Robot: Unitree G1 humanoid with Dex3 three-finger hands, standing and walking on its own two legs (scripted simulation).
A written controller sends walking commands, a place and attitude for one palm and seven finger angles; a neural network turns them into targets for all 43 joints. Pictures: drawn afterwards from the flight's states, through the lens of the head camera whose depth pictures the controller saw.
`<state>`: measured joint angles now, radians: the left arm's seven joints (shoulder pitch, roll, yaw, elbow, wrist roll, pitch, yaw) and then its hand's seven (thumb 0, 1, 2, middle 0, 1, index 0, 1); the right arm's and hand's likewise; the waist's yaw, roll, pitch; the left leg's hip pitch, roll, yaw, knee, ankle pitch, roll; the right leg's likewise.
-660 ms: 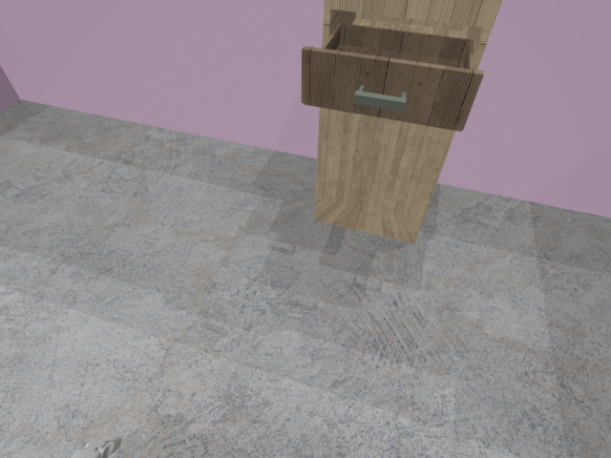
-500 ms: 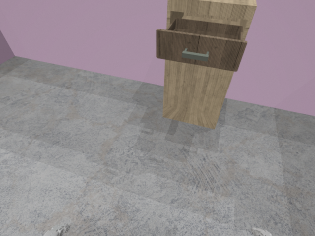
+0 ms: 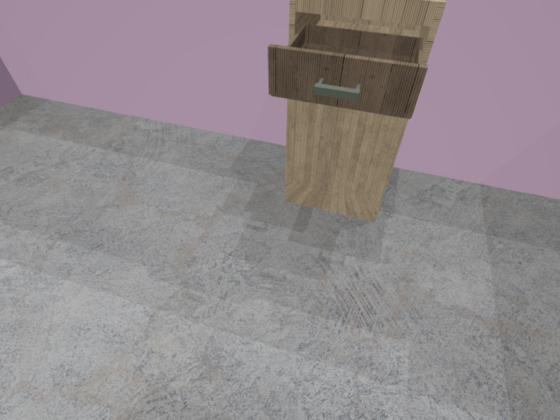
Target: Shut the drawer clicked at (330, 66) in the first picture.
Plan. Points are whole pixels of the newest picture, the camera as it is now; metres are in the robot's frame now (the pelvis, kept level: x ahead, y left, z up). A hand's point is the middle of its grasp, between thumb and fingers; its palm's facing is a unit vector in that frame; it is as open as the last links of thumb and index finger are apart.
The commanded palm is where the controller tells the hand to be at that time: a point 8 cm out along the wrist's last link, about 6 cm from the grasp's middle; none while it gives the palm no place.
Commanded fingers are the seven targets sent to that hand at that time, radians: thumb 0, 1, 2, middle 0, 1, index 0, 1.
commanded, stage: stand and wait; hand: left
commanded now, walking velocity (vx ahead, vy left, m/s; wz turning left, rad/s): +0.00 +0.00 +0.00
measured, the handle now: (338, 88) +0.91 -0.10 +0.04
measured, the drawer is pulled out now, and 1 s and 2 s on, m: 0.29 0.29 0.29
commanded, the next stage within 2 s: look at it before walking up in 0.16 s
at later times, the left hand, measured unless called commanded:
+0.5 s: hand out of the picture +0.07 +0.24 -0.15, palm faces -0.01 -0.94 -0.33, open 7.4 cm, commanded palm none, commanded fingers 0.00 0.90 0.90 -0.20 -0.30 -0.20 -0.30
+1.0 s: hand out of the picture +0.06 +0.24 -0.16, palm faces -0.01 -0.95 -0.31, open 7.4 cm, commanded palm none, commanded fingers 0.00 0.90 0.90 -0.20 -0.30 -0.20 -0.30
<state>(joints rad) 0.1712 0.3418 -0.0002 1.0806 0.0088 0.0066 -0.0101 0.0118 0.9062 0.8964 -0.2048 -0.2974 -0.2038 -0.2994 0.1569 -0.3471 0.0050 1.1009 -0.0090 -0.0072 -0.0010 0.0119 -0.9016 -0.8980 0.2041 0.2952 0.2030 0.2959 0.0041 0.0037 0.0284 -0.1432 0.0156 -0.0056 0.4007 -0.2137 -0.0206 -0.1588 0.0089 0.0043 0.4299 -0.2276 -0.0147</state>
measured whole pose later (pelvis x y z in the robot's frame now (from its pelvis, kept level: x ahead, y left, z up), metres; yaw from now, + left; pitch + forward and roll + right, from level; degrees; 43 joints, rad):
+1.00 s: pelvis +0.01 +0.00 +0.00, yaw -2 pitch -2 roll +0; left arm 0.19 0.31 0.01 1.09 0.01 0.01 0.00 0.01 0.91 0.90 -0.20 -0.30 -0.20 -0.30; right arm 0.15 -0.31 0.01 1.11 -0.01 -0.01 -0.01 0.01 -0.90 -0.90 0.20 0.30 0.20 0.30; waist 0.02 0.00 0.00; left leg -0.14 0.03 0.02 0.41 -0.24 -0.02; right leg -0.16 0.02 0.03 0.43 -0.24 -0.02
